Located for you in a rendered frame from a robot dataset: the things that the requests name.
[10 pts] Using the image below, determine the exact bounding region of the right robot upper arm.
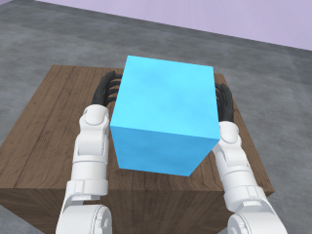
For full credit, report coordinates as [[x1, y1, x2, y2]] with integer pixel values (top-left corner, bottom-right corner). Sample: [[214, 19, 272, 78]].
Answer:
[[227, 212, 287, 234]]

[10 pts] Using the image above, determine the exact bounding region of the robot left forearm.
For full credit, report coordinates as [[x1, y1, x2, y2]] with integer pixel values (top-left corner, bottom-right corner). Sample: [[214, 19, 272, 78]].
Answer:
[[56, 104, 109, 234]]

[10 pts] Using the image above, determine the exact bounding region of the robot right forearm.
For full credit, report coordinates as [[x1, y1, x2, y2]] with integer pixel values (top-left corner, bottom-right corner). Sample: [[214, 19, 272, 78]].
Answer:
[[212, 121, 288, 234]]

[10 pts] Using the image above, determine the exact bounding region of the carton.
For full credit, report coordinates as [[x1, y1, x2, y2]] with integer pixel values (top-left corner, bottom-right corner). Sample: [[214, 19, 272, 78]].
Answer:
[[109, 56, 220, 176]]

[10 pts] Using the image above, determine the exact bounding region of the right robot hand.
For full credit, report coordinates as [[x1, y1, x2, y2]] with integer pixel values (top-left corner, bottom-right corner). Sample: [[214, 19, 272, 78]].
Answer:
[[214, 83, 234, 123]]

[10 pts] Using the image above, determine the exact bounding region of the left robot hand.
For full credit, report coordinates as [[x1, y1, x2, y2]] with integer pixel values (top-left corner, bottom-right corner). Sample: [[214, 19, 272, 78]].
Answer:
[[91, 70, 123, 107]]

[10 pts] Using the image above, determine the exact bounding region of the pedestal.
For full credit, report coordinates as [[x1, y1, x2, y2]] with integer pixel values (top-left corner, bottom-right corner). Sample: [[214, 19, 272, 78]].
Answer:
[[0, 64, 275, 234]]

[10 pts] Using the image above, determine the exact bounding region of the left robot upper arm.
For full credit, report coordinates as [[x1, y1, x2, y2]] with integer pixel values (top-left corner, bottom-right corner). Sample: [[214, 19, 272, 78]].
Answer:
[[57, 204, 112, 234]]

